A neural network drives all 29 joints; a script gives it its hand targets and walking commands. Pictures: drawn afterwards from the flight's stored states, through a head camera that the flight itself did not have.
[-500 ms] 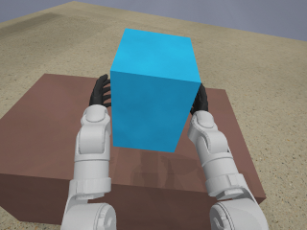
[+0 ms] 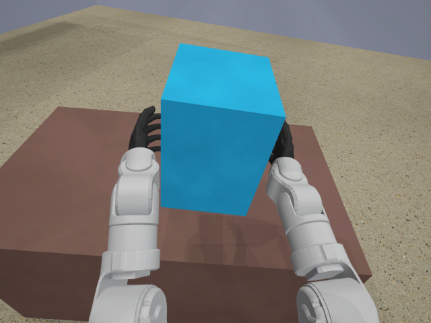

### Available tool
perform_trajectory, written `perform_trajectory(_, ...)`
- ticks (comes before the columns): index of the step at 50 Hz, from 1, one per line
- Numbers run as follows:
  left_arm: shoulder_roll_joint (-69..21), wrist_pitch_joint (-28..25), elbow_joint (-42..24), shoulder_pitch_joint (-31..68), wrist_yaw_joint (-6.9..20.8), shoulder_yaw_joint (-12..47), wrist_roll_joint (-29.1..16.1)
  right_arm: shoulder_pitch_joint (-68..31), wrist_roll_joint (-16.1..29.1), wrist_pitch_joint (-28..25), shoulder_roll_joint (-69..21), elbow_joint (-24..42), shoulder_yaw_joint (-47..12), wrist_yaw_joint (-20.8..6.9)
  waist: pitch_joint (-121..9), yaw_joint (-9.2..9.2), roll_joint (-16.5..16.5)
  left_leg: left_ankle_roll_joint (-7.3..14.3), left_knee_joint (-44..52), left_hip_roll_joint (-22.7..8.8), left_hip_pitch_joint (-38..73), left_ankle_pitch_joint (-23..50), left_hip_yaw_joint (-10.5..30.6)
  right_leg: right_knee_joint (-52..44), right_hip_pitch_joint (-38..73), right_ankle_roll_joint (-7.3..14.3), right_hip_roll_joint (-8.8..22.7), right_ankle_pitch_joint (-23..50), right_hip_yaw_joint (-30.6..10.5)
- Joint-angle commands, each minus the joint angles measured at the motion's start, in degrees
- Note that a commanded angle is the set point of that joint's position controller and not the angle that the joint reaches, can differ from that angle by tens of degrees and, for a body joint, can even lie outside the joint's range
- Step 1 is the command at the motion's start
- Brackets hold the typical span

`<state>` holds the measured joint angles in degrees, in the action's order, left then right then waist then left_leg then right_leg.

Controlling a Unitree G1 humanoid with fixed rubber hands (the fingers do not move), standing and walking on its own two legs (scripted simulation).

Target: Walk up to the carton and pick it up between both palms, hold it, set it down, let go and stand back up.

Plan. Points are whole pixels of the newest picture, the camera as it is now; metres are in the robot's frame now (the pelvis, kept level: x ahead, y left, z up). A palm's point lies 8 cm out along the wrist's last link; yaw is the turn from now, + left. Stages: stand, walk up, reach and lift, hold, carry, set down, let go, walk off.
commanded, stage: hold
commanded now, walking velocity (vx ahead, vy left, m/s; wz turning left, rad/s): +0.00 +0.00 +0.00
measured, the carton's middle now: (214, 132) +0.40 +0.00 +0.19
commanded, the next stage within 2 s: none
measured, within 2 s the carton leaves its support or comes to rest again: neither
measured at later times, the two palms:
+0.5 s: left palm (141, 152) +0.35 +0.13 +0.18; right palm (280, 158) +0.36 -0.12 +0.16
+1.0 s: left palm (140, 150) +0.36 +0.13 +0.18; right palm (279, 156) +0.36 -0.12 +0.16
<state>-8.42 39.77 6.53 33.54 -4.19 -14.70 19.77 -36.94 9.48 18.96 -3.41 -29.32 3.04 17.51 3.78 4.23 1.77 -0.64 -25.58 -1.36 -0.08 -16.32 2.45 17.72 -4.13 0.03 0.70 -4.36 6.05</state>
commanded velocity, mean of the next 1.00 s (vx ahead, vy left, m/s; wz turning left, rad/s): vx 0.00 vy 0.00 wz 0.00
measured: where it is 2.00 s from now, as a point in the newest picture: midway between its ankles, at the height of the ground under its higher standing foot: outside the picture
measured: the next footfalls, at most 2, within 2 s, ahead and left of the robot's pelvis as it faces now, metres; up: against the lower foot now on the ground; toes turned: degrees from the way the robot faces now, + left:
none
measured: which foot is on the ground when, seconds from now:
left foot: down 0.00-1.00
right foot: down 0.00-1.00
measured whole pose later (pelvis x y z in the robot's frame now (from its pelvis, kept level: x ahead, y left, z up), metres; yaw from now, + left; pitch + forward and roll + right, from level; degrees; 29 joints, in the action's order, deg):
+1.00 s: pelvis +0.00 -0.01 +0.00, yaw +1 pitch -8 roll -1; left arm -7.2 38.9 8.2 34.5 -3.5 -15.6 18.6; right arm -37.9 8.2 18.3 -4.6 -30.0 4.0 18.3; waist 3.0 4.0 2.0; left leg -1.1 -24.8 -1.3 -1.7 -15.3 3.4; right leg 17.6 -5.7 0.5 0.8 -4.1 6.9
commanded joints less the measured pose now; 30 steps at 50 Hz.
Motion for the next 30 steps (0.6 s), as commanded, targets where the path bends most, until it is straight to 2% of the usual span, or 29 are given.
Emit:
perform_trajectory(1,-34.68,-4.17,-7.92,44.98,8.70,34.80,-10.77,-54.08,4.65,-6.38,-34.47,24.58,-25.80,-9.04,-30.47,0.78,-6.81,-2.75,5.37,3.51,-5.14,21.57,0.49,1.40,18.45,-1.69,-4.48,6.89,-0.96)
perform_trajectory(2,-34.33,-4.53,-6.40,46.43,8.66,34.57,-11.22,-54.83,4.28,-6.37,-34.94,23.54,-25.33,-8.91,-30.58,0.29,-6.06,-2.57,5.08,3.33,-4.80,20.60,0.49,0.76,17.71,-1.63,-4.45,4.70,-1.25)
perform_trajectory(3,-34.56,-4.50,-6.66,43.95,8.67,35.08,-11.19,-54.18,4.47,-6.54,-35.07,25.02,-26.17,-8.88,-30.53,0.47,-5.97,-2.57,4.88,3.75,-4.65,22.46,0.14,0.86,19.03,-1.68,-4.36,7.96,-1.34)
perform_trajectory(4,-35.53,-5.23,-8.80,44.60,8.24,36.21,-12.92,-56.16,5.07,-6.97,-36.83,27.96,-28.49,-8.85,-34.36,-0.21,-3.95,-2.29,4.16,3.63,-3.59,24.82,0.26,1.30,19.36,-2.11,-4.46,9.97,-1.72)
perform_trajectory(5,-34.18,-5.34,-8.12,44.00,8.21,36.35,-13.16,-55.27,4.96,-6.68,-36.80,27.07,-28.49,-8.59,-33.78,-0.01,-3.63,-2.45,3.71,3.82,-4.20,23.94,0.35,2.04,19.36,-2.10,-3.80,12.81,-2.43)
perform_trajectory(6,-34.95,-5.15,-8.06,44.13,7.92,36.99,-13.16,-55.14,5.01,-6.56,-36.43,28.18,-28.57,-8.63,-33.77,0.30,-5.17,-2.45,3.76,4.24,-5.02,23.26,0.36,1.84,19.89,-1.85,-3.93,12.83,-2.54)
perform_trajectory(7,-32.84,-4.94,-4.31,44.49,8.14,33.73,-11.16,-55.06,4.10,-5.76,-36.18,24.65,-27.32,-8.68,-28.80,-0.50,-3.67,-1.53,6.02,4.41,-7.96,17.22,0.17,0.82,19.19,-2.24,-3.63,7.30,-2.23)
perform_trajectory(8,-33.87,-5.21,-8.66,44.17,8.22,35.13,-11.93,-53.66,4.94,-6.34,-37.23,27.11,-27.78,-8.55,-32.24,-0.27,-5.07,-1.59,5.16,4.30,-7.25,20.39,0.06,1.72,21.70,-2.05,-3.57,11.74,-2.56)
perform_trajectory(9,-32.69,-5.28,-9.02,45.43,8.18,34.43,-11.51,-52.17,4.40,-5.58,-36.37,24.10,-27.19,-8.48,-29.86,-0.06,-5.02,-1.41,5.35,4.31,-7.16,19.19,0.26,1.75,20.65,-2.19,-3.61,10.14,-2.34)
perform_trajectory(10,-33.40,-4.98,-6.93,43.70,8.57,34.64,-11.61,-52.57,4.51,-5.83,-36.46,25.22,-26.85,-8.26,-30.01,0.69,-4.12,-1.59,5.73,4.35,-7.17,19.54,0.08,1.20,20.25,-2.23,-3.70,9.72,-1.87)
perform_trajectory(11,-31.94,-4.71,-5.43,44.22,8.93,32.66,-10.84,-52.81,3.64,-5.41,-36.06,23.30,-26.07,-8.32,-28.27,0.00,-2.92,-0.96,6.03,4.60,-9.03,14.62,-0.54,0.87,20.34,-2.27,-3.20,7.92,-2.68)
perform_trajectory(12,-31.64,-4.78,-7.04,43.38,9.04,33.10,-11.31,-52.65,3.98,-5.65,-37.29,25.58,-27.58,-8.24,-30.75,-0.35,-2.27,-0.55,5.95,4.74,-10.11,15.52,-0.84,1.31,22.86,-2.54,-2.92,11.42,-3.31)
perform_trajectory(13,-31.48,-5.12,-7.08,45.16,9.05,33.22,-12.05,-52.95,3.67,-5.70,-36.61,25.18,-27.03,-8.18,-31.52,0.35,-2.86,-0.54,6.39,4.56,-10.37,14.05,-0.30,2.18,22.44,-2.63,-2.69,11.33,-2.87)
perform_trajectory(14,-32.32,-4.98,-4.80,45.30,9.15,34.40,-12.26,-54.70,3.58,-5.93,-36.64,24.63,-26.62,-8.32,-29.94,0.58,-2.75,-0.74,6.82,4.49,-10.54,13.71,-0.20,1.58,20.65,-2.56,-3.27,7.87,-2.21)
perform_trajectory(16,-32.17,-4.85,-3.28,45.71,9.29,32.65,-11.19,-54.33,3.10,-5.31,-36.94,22.93,-25.60,-8.38,-27.22,0.64,-3.24,-0.27,7.42,4.67,-11.24,11.08,-0.76,0.43,20.00,-2.67,-3.05,3.43,-2.30)
perform_trajectory(17,-32.04,-5.28,-5.37,48.34,9.34,31.85,-10.99,-53.50,2.63,-5.20,-36.74,20.57,-24.65,-8.57,-26.58,0.68,-4.32,-0.40,8.12,4.37,-11.27,10.25,-0.57,0.58,19.53,-2.48,-2.97,2.03,-1.95)
perform_trajectory(18,-31.48,-4.93,-1.15,47.09,9.76,30.37,-10.21,-53.75,1.87,-5.41,-36.92,19.24,-23.11,-8.63,-24.55,0.03,-4.69,-0.21,8.55,4.49,-12.46,8.35,-1.17,0.01,19.34,-2.43,-2.55,0.54,-2.16)
perform_trajectory(19,-32.49,-5.04,-3.30,46.87,9.71,32.03,-11.52,-54.81,2.13,-6.06,-36.63,22.11,-23.97,-8.83,-30.03,0.53,-4.08,-0.24,7.50,4.00,-11.07,10.56,-0.80,1.10,20.97,-2.19,-2.79,4.57,-2.52)
perform_trajectory(20,-32.34,-4.50,-1.61,46.22,9.59,31.51,-10.36,-53.58,2.08,-5.64,-35.84,19.13,-23.52,-8.81,-27.69,0.93,-5.37,-0.53,7.72,3.77,-10.86,11.33,-0.40,1.01,20.15,-2.20,-3.11,2.88,-2.00)
perform_trajectory(21,-31.78,-5.28,-0.56,48.65,9.65,30.98,-10.79,-54.84,1.41,-5.79,-35.78,17.84,-21.96,-8.88,-27.20,1.32,-4.89,-0.49,7.93,3.99,-11.65,9.04,-0.40,0.61,19.04,-2.12,-2.92,0.73,-2.00)
perform_trajectory(22,-32.60,-4.97,0.28,47.27,9.62,31.30,-10.23,-55.47,1.59,-6.17,-36.37,18.47,-22.45,-9.03,-26.80,0.97,-4.87,-0.63,8.29,3.85,-10.98,10.40,-0.66,0.45,18.79,-2.28,-3.25,0.75,-1.44)
perform_trajectory(23,-33.51,-5.81,-4.32,48.27,9.35,32.62,-11.82,-56.73,2.67,-6.64,-37.96,22.39,-24.27,-8.98,-33.39,0.44,-5.37,-0.52,6.72,4.10,-9.32,14.01,-0.73,0.97,21.11,-2.29,-3.26,5.47,-2.02)
perform_trajectory(24,-32.86,-6.37,-3.46,50.28,9.35,33.17,-12.33,-57.65,2.51,-6.93,-37.75,22.48,-24.50,-8.85,-33.49,1.01,-4.71,-0.80,6.95,4.39,-9.55,12.79,-0.65,0.67,20.99,-2.46,-3.26,4.21,-1.53)
perform_trajectory(25,-33.82,-6.44,-5.53,49.08,8.81,33.90,-12.46,-56.86,3.40,-6.99,-38.05,22.52,-24.89,-8.84,-35.03,0.62,-6.94,-1.34,5.65,4.37,-7.84,16.66,-0.27,1.64,20.43,-2.42,-3.15,6.81,-2.00)
perform_trajectory(26,-33.31,-6.60,-6.32,47.24,8.72,34.27,-12.88,-56.17,4.25,-7.14,-39.13,25.43,-26.79,-8.28,-36.88,0.12,-5.15,-1.26,4.50,4.99,-7.28,18.87,-0.63,1.70,22.75,-2.64,-2.86,11.37,-2.70)
perform_trajectory(27,-32.46,-6.01,-3.02,45.72,8.73,33.11,-11.70,-55.68,3.85,-6.46,-37.87,23.99,-26.72,-8.13,-32.09,-0.15,-4.58,-0.76,6.14,5.18,-10.38,15.65,-0.33,1.01,22.78,-2.99,-2.76,8.94,-2.77)
perform_trajectory(28,-32.29,-5.70,-3.37,46.09,9.05,32.81,-11.89,-55.74,3.67,-6.32,-37.70,24.17,-26.47,-7.89,-32.46,0.52,-4.15,-0.56,5.78,5.16,-10.70,15.25,-0.56,1.33,23.32,-3.01,-2.64,10.20,-2.96)
perform_trajectory(29,-32.16,-6.57,-5.58,48.88,8.95,33.29,-12.55,-56.23,3.47,-6.10,-38.02,24.18,-26.78,-8.06,-33.06,0.27,-4.24,-0.46,6.43,4.99,-11.78,12.38,-0.32,1.66,23.27,-3.14,-2.36,8.50,-2.95)
perform_trajectory(30,-31.64,-6.19,-4.70,48.69,9.10,31.89,-11.49,-55.17,3.17,-5.54,-37.97,21.45,-25.80,-8.21,-30.57,0.12,-4.51,-0.51,6.52,5.16,-12.74,11.18,-0.51,1.57,22.48,-3.25,-2.19,7.50,-3.28)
